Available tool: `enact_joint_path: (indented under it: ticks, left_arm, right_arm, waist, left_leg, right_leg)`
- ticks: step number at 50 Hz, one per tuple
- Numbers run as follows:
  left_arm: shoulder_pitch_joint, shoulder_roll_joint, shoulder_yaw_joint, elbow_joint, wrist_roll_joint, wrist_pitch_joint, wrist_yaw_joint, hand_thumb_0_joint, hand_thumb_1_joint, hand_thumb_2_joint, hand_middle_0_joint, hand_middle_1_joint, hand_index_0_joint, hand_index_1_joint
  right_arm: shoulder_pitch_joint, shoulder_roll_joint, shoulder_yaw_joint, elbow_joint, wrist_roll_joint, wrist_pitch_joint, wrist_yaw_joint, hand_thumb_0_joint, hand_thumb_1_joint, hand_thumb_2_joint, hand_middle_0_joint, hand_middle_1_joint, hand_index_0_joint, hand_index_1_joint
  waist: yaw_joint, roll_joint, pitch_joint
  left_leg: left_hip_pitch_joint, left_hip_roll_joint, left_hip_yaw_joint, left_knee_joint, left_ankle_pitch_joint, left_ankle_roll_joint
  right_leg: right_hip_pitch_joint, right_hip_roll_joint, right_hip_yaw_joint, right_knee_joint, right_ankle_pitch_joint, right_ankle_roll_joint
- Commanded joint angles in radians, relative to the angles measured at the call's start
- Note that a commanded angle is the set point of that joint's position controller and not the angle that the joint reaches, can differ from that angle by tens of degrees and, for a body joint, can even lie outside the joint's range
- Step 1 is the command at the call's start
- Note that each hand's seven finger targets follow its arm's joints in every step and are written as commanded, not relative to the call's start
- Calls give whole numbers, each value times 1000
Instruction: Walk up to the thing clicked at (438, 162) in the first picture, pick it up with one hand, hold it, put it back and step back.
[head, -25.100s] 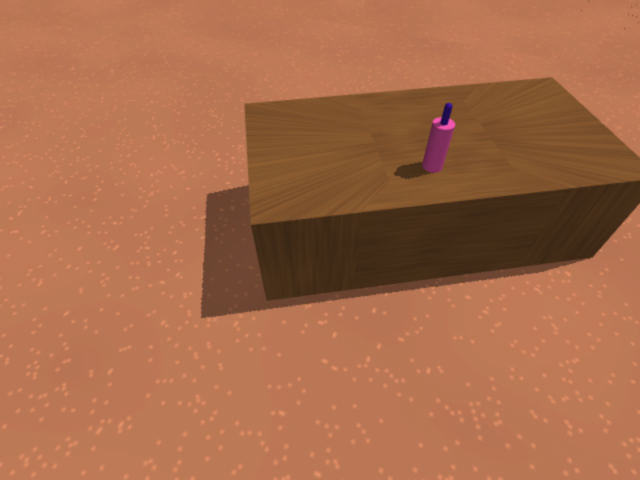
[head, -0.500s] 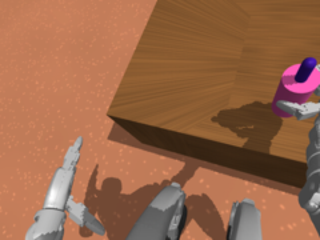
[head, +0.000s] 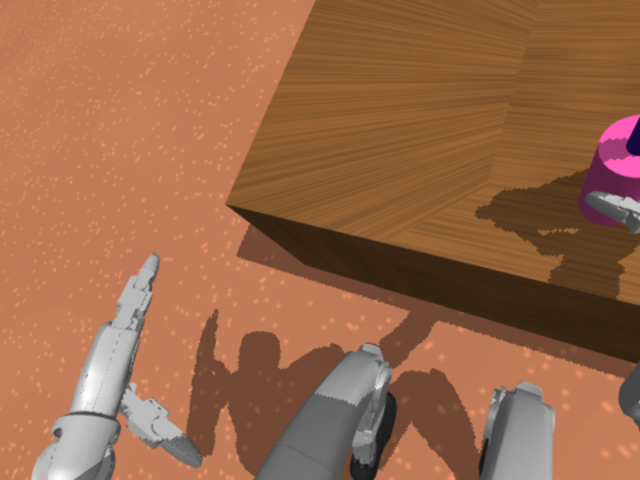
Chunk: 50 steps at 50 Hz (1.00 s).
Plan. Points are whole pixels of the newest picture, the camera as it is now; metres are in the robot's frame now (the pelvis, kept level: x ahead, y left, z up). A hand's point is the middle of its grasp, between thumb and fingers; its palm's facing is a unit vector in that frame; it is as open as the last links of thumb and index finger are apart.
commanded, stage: lower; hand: right
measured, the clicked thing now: (628, 166) +0.51 -0.19 -0.05
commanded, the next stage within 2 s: loosen in 0.02 s
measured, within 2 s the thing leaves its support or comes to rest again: rests again in 0.46 s
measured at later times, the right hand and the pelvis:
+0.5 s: hand out of the picture +0.53 -0.22 -0.05, palm faces +0.20 +0.98 +0.00, open 9.9 cm; pelvis -0.01 +0.00 -0.02, yaw +0 degrees
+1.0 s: hand out of the picture +0.53 -0.22 -0.05, palm faces +0.19 +0.98 +0.01, open 14.8 cm; pelvis -0.01 +0.00 -0.03, yaw +0 degrees
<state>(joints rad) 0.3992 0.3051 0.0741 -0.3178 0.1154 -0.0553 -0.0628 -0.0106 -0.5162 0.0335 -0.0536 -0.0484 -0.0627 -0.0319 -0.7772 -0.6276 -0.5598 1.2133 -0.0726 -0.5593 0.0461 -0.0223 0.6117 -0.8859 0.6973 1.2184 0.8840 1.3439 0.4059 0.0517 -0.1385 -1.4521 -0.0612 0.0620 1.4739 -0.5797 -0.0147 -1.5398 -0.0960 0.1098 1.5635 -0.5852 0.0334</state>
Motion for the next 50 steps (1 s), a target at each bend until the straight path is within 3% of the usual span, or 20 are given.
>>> enact_joint_path:
  ticks: [1,3,5,7,10,13,17,18,19,20,21,22,23,30,33,41,45,47,48,50]
  left_arm:
    - [46,211,175,-187,-13,-53,33,0,-523,22,-40,-41,-51,-29]
    - [72,211,177,-155,-14,-53,31,0,-521,21,-39,-40,-51,-28]
    - [50,210,172,-205,-19,-58,31,0,-525,20,-40,-40,-50,-29]
    - [54,225,201,-198,-19,-58,32,0,-513,12,-44,-45,-63,-24]
    - [89,196,173,-195,-18,-60,25,0,-480,0,-34,-44,-68,-9]
    - [72,206,180,-208,-22,-55,28,0,-480,0,-34,-45,-70,-7]
    - [76,212,197,-223,-21,-55,30,0,-490,5,-39,-51,-72,-17]
    - [72,209,189,-217,-23,-54,31,0,-509,19,-38,-44,-60,-22]
    - [67,209,194,-243,-23,-55,31,0,-527,33,-43,-49,-57,-35]
    - [65,214,200,-248,-25,-57,32,0,-515,24,-40,-45,-59,-26]
    - [75,219,208,-261,-27,-59,32,0,-528,34,-45,-50,-58,-37]
    - [96,211,194,-238,-27,-53,31,0,-514,22,-40,-46,-60,-26]
    - [94,207,195,-253,-31,-55,29,0,-535,38,-46,-51,-57,-41]
    - [101,205,207,-267,-40,-53,21,0,-534,35,-46,-49,-56,-39]
    - [96,207,209,-283,-42,-49,21,0,-540,39,-49,-52,-56,-45]
    - [127,204,226,-292,-51,-54,23,0,-551,45,-50,-51,-48,-53]
    - [113,202,220,-298,-51,-57,25,0,-555,46,-52,-53,-48,-58]
    - [130,181,192,-275,-46,-54,22,0,-529,29,-50,-53,-58,-45]
    - [133,170,169,-266,-49,-54,20,0,-527,26,-49,-52,-59,-43]
    - [114,198,196,-320,-53,-55,26,0,-530,29,-52,-55,-59,-47]
  right_arm:
    - [-539,-290,-36,-350,48,-137,-3,0,-62,-1393,1305,1527,1371,1527]
    - [-513,-249,-19,-312,56,-133,7,0,-52,-1406,1320,1546,1387,1546]
    - [-502,-252,-27,-322,53,-132,7,0,-48,-1390,1307,1529,1373,1529]
    - [-508,-260,-25,-308,47,-131,8,0,-20,-1371,1321,1520,1392,1521]
    - [-512,-255,-34,-308,47,-124,4,0,61,-1131,1262,1280,1306,1281]
    - [-524,-267,-31,-326,40,-115,5,0,139,-891,1203,1104,1235,1105]
    - [-524,-245,-10,-297,30,-102,8,0,337,-579,1115,896,1139,897]
    - [-511,-245,-9,-289,28,-97,8,0,375,-608,1035,883,1059,884]
    - [-502,-259,-16,-271,21,-92,6,0,295,-604,1115,911,1139,913]
    - [-497,-264,-17,-267,16,-86,9,0,356,-596,1035,872,1059,873]
    - [-496,-253,-12,-251,15,-81,16,0,276,-583,1115,894,1139,895]
    - [-487,-248,-10,-247,14,-77,20,0,351,-564,1035,835,1059,836]
    - [-485,-256,-11,-229,10,-70,25,0,271,-566,1096,868,1113,869]
    - [-434,-248,-18,-186,1,-28,28,0,393,-339,803,591,815,592]
    - [-466,-228,-10,-194,2,-17,27,0,374,-315,736,540,745,541]
    - [-477,-244,-4,-230,3,-5,19,0,374,-206,466,343,465,343]
    - [-466,-252,-10,-236,-1,-4,14,0,346,-176,329,257,326,257]
    - [-456,-218,6,-208,-1,-6,19,0,419,-126,216,173,216,173]
    - [-469,-261,-15,-219,-1,-7,18,0,420,-120,175,151,174,151]
    - [-494,-335,-43,-290,-7,-13,15,0,436,-92,136,114,134,114]
  waist:
    - [-30,-545,-703]
    - [-10,-528,-651]
    - [-8,-499,-666]
    - [-2,-507,-658]
    - [-7,-478,-656]
    - [-16,-493,-642]
    - [2,-492,-647]
    - [-1,-483,-615]
    - [-3,-468,-615]
    - [-1,-460,-622]
    - [17,-460,-619]
    - [12,-462,-594]
    - [6,-464,-588]
    - [-4,-435,-547]
    - [6,-420,-544]
    - [8,-411,-563]
    - [-4,-421,-562]
    - [7,-415,-530]
    - [-17,-421,-533]
    - [-25,-470,-597]
  left_leg:
    - [217,-16,-2,-136,339,39]
    - [204,-16,0,-128,346,39]
    - [198,-16,5,-121,348,39]
    - [193,-15,-2,-123,340,36]
    - [225,-15,-10,-129,338,31]
    - [197,-14,-3,-118,295,38]
    - [188,-13,-7,-115,284,37]
    - [181,-14,-1,-111,277,38]
    - [189,-14,-6,-119,277,34]
    - [195,-13,-9,-119,285,34]
    - [190,-11,-9,-117,287,33]
    - [171,-13,1,-105,287,36]
    - [166,-12,-3,-108,274,37]
    - [127,-16,16,-83,243,40]
    - [118,-16,18,-86,209,40]
    - [156,-13,-2,-101,223,33]
    - [140,-14,6,-90,216,36]
    - [131,-14,10,-79,232,37]
    - [130,-13,7,-78,220,38]
    - [155,-9,7,-77,222,42]
  right_leg:
    - [698,19,-7,-141,439,-27]
    - [656,20,-7,-131,436,-29]
    - [654,18,-3,-124,438,-30]
    - [632,18,-7,-117,408,-34]
    - [583,25,-14,-112,364,-38]
    - [576,28,-13,-131,326,-33]
    - [567,29,-13,-120,299,-33]
    - [549,28,-11,-127,291,-32]
    - [538,28,-14,-120,280,-35]
    - [530,28,-13,-114,283,-37]
    - [529,28,-13,-109,282,-36]
    - [517,28,-13,-116,289,-34]
    - [510,30,-14,-114,273,-35]
    - [471,28,-8,-126,244,-34]
    - [456,32,-8,-136,185,-34]
    - [424,34,-23,-110,167,-44]
    - [438,33,-20,-118,177,-40]
    - [423,32,-19,-113,194,-39]
    - [410,35,-21,-113,184,-38]
    - [480,33,-18,-128,205,-30]
